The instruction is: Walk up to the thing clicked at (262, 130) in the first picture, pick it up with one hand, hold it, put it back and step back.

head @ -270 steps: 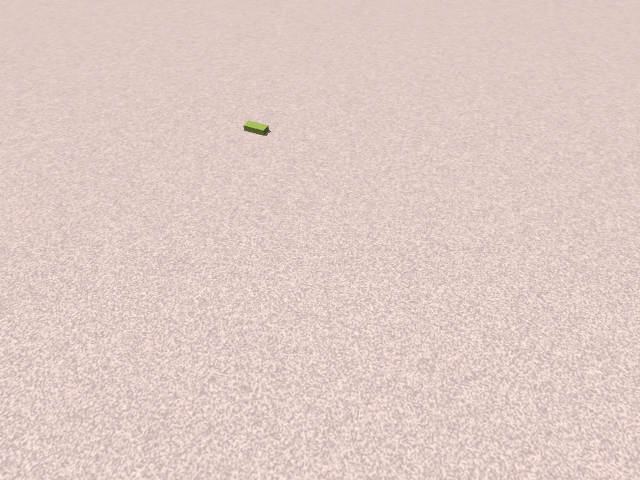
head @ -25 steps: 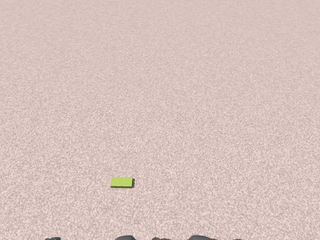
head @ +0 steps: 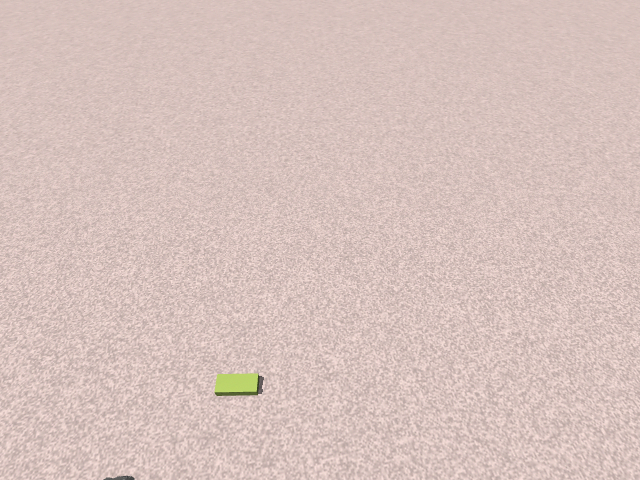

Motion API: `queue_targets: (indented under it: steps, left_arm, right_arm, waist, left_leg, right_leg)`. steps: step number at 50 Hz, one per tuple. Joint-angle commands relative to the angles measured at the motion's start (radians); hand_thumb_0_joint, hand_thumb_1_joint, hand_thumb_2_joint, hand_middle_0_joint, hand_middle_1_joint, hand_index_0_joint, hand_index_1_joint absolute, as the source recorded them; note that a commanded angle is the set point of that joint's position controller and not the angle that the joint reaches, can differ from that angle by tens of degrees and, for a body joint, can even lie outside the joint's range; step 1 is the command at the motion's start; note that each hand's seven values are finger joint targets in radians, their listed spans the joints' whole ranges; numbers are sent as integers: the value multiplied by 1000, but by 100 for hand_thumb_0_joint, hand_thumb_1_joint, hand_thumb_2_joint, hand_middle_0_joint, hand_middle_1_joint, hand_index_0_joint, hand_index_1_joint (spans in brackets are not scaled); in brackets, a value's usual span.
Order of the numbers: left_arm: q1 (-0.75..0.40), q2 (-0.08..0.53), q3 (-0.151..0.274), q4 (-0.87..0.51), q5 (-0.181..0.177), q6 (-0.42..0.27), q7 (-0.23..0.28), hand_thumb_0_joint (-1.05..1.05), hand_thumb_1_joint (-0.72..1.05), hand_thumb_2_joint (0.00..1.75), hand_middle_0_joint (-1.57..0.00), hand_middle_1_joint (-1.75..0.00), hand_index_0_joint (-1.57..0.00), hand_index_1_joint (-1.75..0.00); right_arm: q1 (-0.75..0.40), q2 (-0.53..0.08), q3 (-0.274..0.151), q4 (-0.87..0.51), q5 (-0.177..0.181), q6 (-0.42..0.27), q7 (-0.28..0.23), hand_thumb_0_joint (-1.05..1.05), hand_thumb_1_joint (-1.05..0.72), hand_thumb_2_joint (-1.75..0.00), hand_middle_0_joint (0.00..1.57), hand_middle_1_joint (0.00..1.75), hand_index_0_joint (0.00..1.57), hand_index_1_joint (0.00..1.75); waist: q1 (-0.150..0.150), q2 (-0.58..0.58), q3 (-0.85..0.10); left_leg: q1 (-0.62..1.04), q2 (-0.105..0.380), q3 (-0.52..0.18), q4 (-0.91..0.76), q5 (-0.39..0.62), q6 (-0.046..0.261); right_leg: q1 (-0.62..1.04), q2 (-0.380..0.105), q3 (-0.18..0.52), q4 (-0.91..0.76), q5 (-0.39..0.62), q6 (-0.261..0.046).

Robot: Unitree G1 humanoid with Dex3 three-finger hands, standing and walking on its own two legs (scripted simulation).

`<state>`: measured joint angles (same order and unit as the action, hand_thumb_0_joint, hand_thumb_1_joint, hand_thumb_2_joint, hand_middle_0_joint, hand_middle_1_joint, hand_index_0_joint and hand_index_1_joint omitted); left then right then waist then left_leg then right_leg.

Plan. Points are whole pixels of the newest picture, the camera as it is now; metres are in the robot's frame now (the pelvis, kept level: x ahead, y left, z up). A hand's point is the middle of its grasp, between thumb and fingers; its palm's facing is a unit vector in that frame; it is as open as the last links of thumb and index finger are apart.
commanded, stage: walk up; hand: left
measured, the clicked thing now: (237, 384) +0.51 +0.28 -0.75
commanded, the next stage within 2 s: stand in 0.70 s
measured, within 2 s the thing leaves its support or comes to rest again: neither
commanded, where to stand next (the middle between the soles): +0.09 -0.03 m, yaw +2 degrees
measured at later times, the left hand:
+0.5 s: hand out of the picture +0.11 +0.26 -0.15, palm faces -0.03 -0.95 -0.31, open 7.4 cm
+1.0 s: hand out of the picture +0.11 +0.27 -0.14, palm faces -0.01 -0.94 -0.34, open 7.4 cm
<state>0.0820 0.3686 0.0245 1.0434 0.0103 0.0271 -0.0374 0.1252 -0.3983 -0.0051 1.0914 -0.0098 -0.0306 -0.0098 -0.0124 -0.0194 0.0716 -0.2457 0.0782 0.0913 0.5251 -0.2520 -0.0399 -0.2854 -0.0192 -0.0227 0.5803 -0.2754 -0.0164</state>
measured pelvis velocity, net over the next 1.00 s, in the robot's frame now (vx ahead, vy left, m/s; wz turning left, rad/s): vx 0.02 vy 0.01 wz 0.00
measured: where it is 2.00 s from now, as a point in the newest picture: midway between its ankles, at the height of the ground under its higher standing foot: outside the picture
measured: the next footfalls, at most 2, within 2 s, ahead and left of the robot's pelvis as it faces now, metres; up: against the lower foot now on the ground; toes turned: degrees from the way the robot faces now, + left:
none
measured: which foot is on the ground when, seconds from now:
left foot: down 0.00-1.00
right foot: down 0.00-1.00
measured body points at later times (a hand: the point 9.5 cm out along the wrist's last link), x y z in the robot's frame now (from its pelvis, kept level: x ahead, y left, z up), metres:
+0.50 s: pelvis +0.01 +0.01 +0.01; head +0.03 +0.02 +0.46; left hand +0.11 +0.31 -0.12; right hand +0.09 -0.30 -0.11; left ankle +0.01 +0.15 -0.73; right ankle +0.02 -0.11 -0.73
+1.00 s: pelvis +0.02 +0.01 +0.02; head +0.03 +0.01 +0.47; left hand +0.11 +0.31 -0.11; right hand +0.10 -0.28 -0.12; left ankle +0.01 +0.15 -0.73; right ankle +0.02 -0.11 -0.73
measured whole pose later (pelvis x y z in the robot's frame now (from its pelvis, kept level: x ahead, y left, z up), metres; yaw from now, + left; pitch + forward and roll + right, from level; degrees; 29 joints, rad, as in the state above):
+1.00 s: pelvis +0.02 +0.01 +0.02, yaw +0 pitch -1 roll +0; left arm 0.07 0.34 0.01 1.15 0.00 -0.01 -0.01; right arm 0.07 -0.34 0.00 1.15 -0.02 -0.01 0.01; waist -0.01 0.01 0.04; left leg -0.11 0.06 0.10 0.31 -0.17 -0.03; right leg -0.13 -0.02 -0.03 0.32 -0.17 0.01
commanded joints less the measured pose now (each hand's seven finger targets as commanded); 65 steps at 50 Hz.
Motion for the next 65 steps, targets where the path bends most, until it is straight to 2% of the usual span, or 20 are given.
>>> queue_targets:
  steps: [1, 6, 11, 16, 20, 22, 26, 34, 35, 41, 46, 47, 52, 55, 65]
  left_arm:
    - [-70, 230, 51, -69, 3, -21, 14, 0, 90, 90, -20, -30, -20, -30]
    - [-72, 224, 54, -56, 0, -17, 12, 0, 90, 90, -20, -30, -20, -30]
    - [-66, 204, 50, -47, -3, -16, 9, 0, 90, 90, -20, -30, -20, -30]
    - [-54, 201, 49, -27, -4, -13, 9, 0, 90, 90, -20, -30, -20, -30]
    - [-62, 197, 44, -25, -2, -13, 8, 0, 90, 90, -20, -30, -20, -30]
    - [-53, 198, 44, -22, -2, -14, 8, 0, 90, 90, -20, -30, -20, -30]
    - [-54, 202, 45, -18, 2, -16, 11, 0, 90, 90, -20, -30, -20, -30]
    - [-42, 204, 45, -18, 4, -18, 12, 0, 90, 90, -20, -30, -20, -30]
    - [-66, 183, 31, 2, -9, -38, 21, 0, 90, 90, -20, -30, -20, -30]
    - [-62, 201, 28, 35, -3, -60, 37, 0, 90, 90, -20, -30, -20, -30]
    - [-67, 193, 26, 44, -8, -65, 39, 0, 90, 90, -20, -30, -20, -30]
    - [-60, 198, 26, 46, -8, -64, 41, 0, 90, 90, -20, -30, -20, -30]
    - [-67, 195, 24, 52, -6, -62, 43, 0, 90, 90, -20, -30, -20, -30]
    - [-63, 193, 23, 50, -6, -64, 44, 0, 90, 90, -20, -30, -20, -30]
    - [-61, 190, 22, 52, -4, -61, 47, 0, 90, 90, -20, -30, -20, -30]
  right_arm:
    - [-26, -219, -43, -46, 2, -26, -17, 0, -90, -90, 20, 30, 20, 30]
    - [-28, -213, -40, -32, 3, -25, -17, 0, -90, -90, 20, 30, 20, 30]
    - [-33, -218, -39, -26, 1, -32, -19, 0, -90, -90, 20, 30, 20, 30]
    - [-53, -214, -41, -28, 2, -31, -21, 0, -90, -90, 20, 30, 20, 30]
    - [-59, -207, -42, -27, -1, -28, -20, 0, -90, -90, 20, 30, 20, 30]
    - [-65, -208, -43, -29, 1, -28, -19, 0, -90, -90, 20, 30, 20, 30]
    - [-64, -204, -45, -31, 2, -25, -18, 0, -90, -90, 20, 30, 20, 30]
    - [-72, -203, -50, -36, 3, -21, -17, 0, -90, -90, 20, 30, 20, 30]
    - [-114, -166, -35, -24, -6, -13, -6, 0, -90, -90, 20, 30, 20, 30]
    - [-108, -164, -36, -8, -1, -1, 8, 0, -90, -90, 20, 30, 20, 30]
    - [-102, -167, -36, 1, -5, -6, 9, 0, -90, -90, 20, 30, 20, 30]
    - [-104, -162, -36, 3, -3, -5, 9, 0, -90, -90, 20, 30, 20, 30]
    - [-106, -161, -38, 6, -4, -4, 8, 0, -90, -90, 20, 30, 20, 30]
    - [-99, -158, -39, 10, -5, -6, 8, 0, -90, -90, 20, 30, 20, 30]
    - [-103, -158, -40, 12, -4, -4, 6, 0, -90, -90, 20, 30, 20, 30]
  waist:
    - [-2, -36, -121]
    - [8, -28, -103]
    - [9, 16, -129]
    - [14, 29, -124]
    - [7, 27, -121]
    - [12, 36, -120]
    - [6, 9, -131]
    - [8, 13, -126]
    - [7, 76, -138]
    - [1, 1, -113]
    - [2, 18, -119]
    - [5, 10, -124]
    - [4, 9, -118]
    - [4, 14, -137]
    - [4, 34, -134]
  left_leg:
    - [61, 41, -67, -91, 56, 70]
    - [72, 50, -71, -123, 60, 65]
    - [89, 80, -93, -171, 111, 69]
    - [88, 94, -96, -197, 135, 67]
    - [94, 85, -83, -202, 107, 62]
    - [104, 85, -85, -204, 117, 61]
    - [135, 86, -71, -192, 160, 60]
    - [152, 91, -67, -200, 174, 59]
    - [141, 88, -78, -224, 166, 45]
    - [169, 84, -89, -247, 129, 44]
    - [170, 88, -93, -253, 195, 44]
    - [182, 88, -96, -265, 173, 39]
    - [177, 89, -102, -267, 180, 39]
    - [184, 89, -96, -263, 229, 40]
    - [186, 90, -93, -267, 262, 39]
  right_leg:
    - [40, -117, 160, -197, 88, -54]
    - [41, -106, 152, -220, 55, -42]
    - [86, -96, 127, -199, 157, -30]
    - [115, -84, 107, -200, 204, -20]
    - [110, -91, 117, -224, 190, -20]
    - [112, -89, 114, -225, 194, -18]
    - [109, -92, 115, -232, 234, -18]
    - [114, -92, 112, -239, 262, -13]
    - [147, -118, 123, -277, 253, -8]
    - [139, -120, 110, -314, 230, 2]
    - [176, -128, 108, -312, 289, 4]
    - [158, -121, 98, -312, 252, 6]
    - [163, -122, 92, -315, 243, 7]
    - [187, -129, 91, -311, 304, 5]
    - [205, -132, 82, -310, 333, 6]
